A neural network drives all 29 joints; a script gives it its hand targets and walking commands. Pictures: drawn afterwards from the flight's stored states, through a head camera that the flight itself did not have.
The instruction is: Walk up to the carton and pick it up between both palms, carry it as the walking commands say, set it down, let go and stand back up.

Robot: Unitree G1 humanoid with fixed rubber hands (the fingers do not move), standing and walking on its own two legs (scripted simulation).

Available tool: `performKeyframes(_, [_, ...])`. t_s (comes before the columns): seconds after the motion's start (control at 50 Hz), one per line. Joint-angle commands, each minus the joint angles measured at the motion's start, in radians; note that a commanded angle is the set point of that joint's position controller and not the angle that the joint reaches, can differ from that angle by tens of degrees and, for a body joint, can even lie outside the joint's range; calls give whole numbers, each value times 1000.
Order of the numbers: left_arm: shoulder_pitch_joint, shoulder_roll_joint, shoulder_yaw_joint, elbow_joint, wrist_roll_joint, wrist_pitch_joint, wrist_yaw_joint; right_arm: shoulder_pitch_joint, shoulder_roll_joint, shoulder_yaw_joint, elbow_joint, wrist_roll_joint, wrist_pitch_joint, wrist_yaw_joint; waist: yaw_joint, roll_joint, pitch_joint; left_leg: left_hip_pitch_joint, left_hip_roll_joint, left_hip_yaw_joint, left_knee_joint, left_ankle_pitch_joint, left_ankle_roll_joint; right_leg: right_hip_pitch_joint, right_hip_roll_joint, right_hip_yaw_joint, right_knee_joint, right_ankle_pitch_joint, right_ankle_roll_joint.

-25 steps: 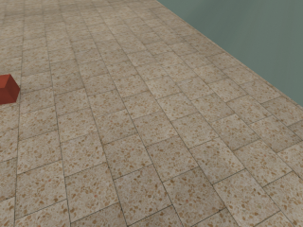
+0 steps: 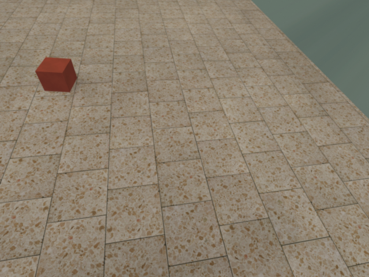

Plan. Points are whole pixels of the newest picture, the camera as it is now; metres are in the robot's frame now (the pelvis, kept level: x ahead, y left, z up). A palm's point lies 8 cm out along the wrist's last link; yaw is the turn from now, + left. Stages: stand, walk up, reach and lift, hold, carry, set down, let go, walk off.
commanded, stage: walk up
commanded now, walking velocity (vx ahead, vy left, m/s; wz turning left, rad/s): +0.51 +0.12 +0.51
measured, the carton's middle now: (57, 74) +1.66 +0.98 -0.67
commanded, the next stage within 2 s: none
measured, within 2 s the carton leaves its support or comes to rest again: neither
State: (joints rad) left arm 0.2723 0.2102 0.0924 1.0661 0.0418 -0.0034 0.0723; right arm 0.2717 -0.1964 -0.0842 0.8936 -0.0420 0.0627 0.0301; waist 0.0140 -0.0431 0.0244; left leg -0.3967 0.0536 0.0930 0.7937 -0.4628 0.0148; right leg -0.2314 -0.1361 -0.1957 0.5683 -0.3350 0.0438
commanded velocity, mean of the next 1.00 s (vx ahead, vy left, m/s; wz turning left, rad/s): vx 0.51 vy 0.09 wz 0.39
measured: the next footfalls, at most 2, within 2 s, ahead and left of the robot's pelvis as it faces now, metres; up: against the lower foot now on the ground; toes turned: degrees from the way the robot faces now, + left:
left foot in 0.06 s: +0.03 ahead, +0.14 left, +0.00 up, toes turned +9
right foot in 0.60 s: +0.46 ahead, +0.08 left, +0.00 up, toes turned +8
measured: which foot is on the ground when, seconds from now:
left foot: up 0.00-0.04, down 0.06-0.60, up 0.62-1.00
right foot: down 0.00-0.04, up 0.06-0.58, down 0.60-1.00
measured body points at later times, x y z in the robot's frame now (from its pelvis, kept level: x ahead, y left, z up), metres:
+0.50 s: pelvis +0.20 +0.10 +0.00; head +0.22 +0.14 +0.45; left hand +0.36 +0.35 -0.12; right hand +0.11 -0.13 -0.12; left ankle +0.00 +0.13 -0.73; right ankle +0.39 +0.02 -0.68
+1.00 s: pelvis +0.46 +0.21 +0.02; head +0.49 +0.20 +0.47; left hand +0.26 +0.36 -0.11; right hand +0.70 +0.08 -0.12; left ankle +0.53 +0.42 -0.68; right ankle +0.42 +0.07 -0.73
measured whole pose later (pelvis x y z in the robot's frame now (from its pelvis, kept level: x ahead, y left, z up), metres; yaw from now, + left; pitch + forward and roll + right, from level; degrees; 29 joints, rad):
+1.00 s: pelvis +0.46 +0.21 +0.02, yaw +22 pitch +0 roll +2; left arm 0.56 0.13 0.05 1.07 0.02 -0.10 0.01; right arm 0.06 -0.19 -0.03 0.89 -0.02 -0.01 0.07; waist 0.10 0.03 0.04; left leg -0.58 0.11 0.10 0.70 -0.03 -0.01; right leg 0.00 -0.11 -0.22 0.29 -0.29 0.03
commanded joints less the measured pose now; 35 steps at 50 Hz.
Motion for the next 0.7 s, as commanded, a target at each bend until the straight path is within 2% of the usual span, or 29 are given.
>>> performKeyframes(0.0, [-90,159,36,-70,-7,-9,-28,63,-2,7,-78,9,-22,60,-86,-98,95,241,21,17,-209,129,11,-308,-264,219,-314,-374,-99])
performKeyframes(0.02, [-117,143,39,-67,8,-24,-46,214,-44,-19,9,11,-50,42,-153,28,6,408,-58,84,-313,97,1,-306,-124,57,-59,-317,-90])
performKeyframes(0.04, [-146,98,33,-108,25,-36,-60,396,-115,-42,90,12,-75,22,-229,366,-55,573,86,-178,-475,-80,48,-488,-2,-42,338,-286,-60])
performKeyframes(0.06, [-174,-10,0,-161,22,-44,-72,379,-158,-42,71,-13,-91,0,-198,537,-7,581,308,-600,-617,-249,109,-742,58,58,566,-227,-46])
performKeyframes(0.08, [-254,11,1,-208,15,-51,-80,320,-121,-37,64,-7,-93,-14,-176,407,55,464,327,-628,-645,-209,173,-775,-14,151,624,-102,-44])
performKeyframes(0.1, [-228,52,6,-209,13,-66,-106,286,-145,-40,51,-6,-101,-20,-157,267,24,487,309,-556,-629,-129,182,-752,-40,133,648,-24,-48])
performKeyframes(0.12, [-195,73,9,-183,8,-81,-121,210,-118,-33,23,-3,-107,-22,-98,107,34,435,269,-520,-626,-29,195,-696,-54,154,642,55,-36])
performKeyframes(0.14, [-133,52,8,-155,16,-83,-128,168,-130,-31,1,1,-114,-23,-62,62,26,397,233,-447,-630,68,160,-627,-64,168,616,116,-30])
performKeyframes(0.16, [-112,54,4,-150,2,-76,-131,146,-141,-35,1,15,-128,-24,-53,31,-17,441,207,-417,-628,193,152,-596,-45,149,599,134,-23])
performKeyframes(0.2, [-115,48,4,-159,11,-50,-125,183,-109,-15,36,42,-146,-20,-14,29,35,386,170,-382,-660,271,143,-558,-21,145,574,184,-19])
performKeyframes(0.22, [-132,28,-4,-164,7,-36,-122,198,-95,-15,53,40,-149,-20,-16,29,15,428,157,-348,-649,315,127,-564,-16,143,566,202,-19])
performKeyframes(0.24, [-150,35,-2,-178,12,-29,-119,230,-102,-13,66,44,-149,-21,-31,64,23,451,146,-343,-644,354,109,-591,-3,130,554,210,-13])
performKeyframes(0.28, [-233,27,-5,-214,7,-29,-118,287,-76,-6,89,38,-152,-25,-51,98,46,472,150,-320,-638,481,128,-615,6,119,511,228,-1])
performKeyframes(0.3, [-256,34,-6,-224,12,-32,-117,333,-61,2,109,42,-146,-25,-64,126,68,472,143,-306,-629,527,109,-637,1,123,493,238,4])
performKeyframes(0.34, [-321,17,-23,-263,1,-38,-118,360,-54,12,124,40,-153,-30,-76,155,103,484,126,-264,-618,748,117,-616,24,93,391,239,4])
performKeyframes(0.36, [-378,20,-20,-283,-6,-46,-114,392,-27,20,130,41,-152,-34,-95,132,121,480,142,-281,-610,797,127,-608,25,102,339,249,7])
performKeyframes(0.38, [-421,28,-19,-295,-6,-48,-114,430,-49,23,146,39,-152,-37,-118,103,139,523,140,-282,-591,922,94,-622,48,65,315,247,-3])
performKeyframes(0.44, [-459,40,-17,-330,-17,-53,-107,417,-85,27,150,35,-148,-44,-114,161,166,530,126,-270,-582,1013,105,-561,78,50,180,241,-16])
performKeyframes(0.46, [-470,39,-26,-341,-21,-55,-106,406,-69,34,162,37,-147,-44,-108,184,165,484,130,-290,-568,1092,108,-504,103,36,131,242,-22])
performKeyframes(0.48, [-456,40,-29,-350,-24,-57,-103,372,-71,43,158,37,-150,-46,-89,193,168,459,107,-239,-536,1210,88,-416,128,10,73,236,-46])
performKeyframes(0.52, [-258,65,-17,-297,-32,-61,-80,341,-111,43,169,38,-156,-55,-7,222,61,446,94,-234,-345,1541,57,-168,205,-28,53,169,-61])
performKeyframes(0.54, [-56,103,3,-241,-32,-74,-71,322,-100,49,169,39,-158,-56,72,252,-49,365,84,-241,-169,1459,64,83,160,14,10,231,-74])
performKeyframes(0.56, [137,147,18,-203,-22,-84,-61,296,-104,52,152,59,-165,-56,161,202,-164,180,38,-222,50,1140,54,379,37,117,-14,273,-86])
performKeyframes(0.58, [303,261,37,-170,-7,-81,-52,283,-68,47,120,66,-164,-46,177,-34,-307,-44,-117,-144,482,201,26,598,-344,540,-48,355,-159])
performKeyframes(0.6, [290,283,44,-125,-6,-66,-58,304,-87,22,73,69,-158,-51,122,-113,-410,-142,-156,-254,653,-41,31,639,-407,822,-172,426,-239])
performKeyframes(0.62, [199,197,28,-119,-13,-70,-56,271,-120,16,58,58,-159,-45,97,-92,-296,-157,-92,-232,625,60,40,485,-364,793,-234,434,-238])
performKeyframes(0.64, [106,105,1,-115,-10,-84,-58,235,-99,8,64,40,-150,-35,42,-35,-141,-154,-32,-197,630,160,36,276,-337,670,-274,393,-212])
performKeyframes(0.66, [51,56,-12,-111,-12,-87,-65,175,-82,8,78,28,-139,-32,35,42,-49,-152,13,-190,613,190,22,161,-279,525,-298,339,-214])
performKeyframes(0.68, [53,22,-17,-97,-11,-96,-63,159,-62,9,66,10,-125,-17,24,26,-25,-134,27,-175,589,216,10,97,-246,449,-304,432,-204])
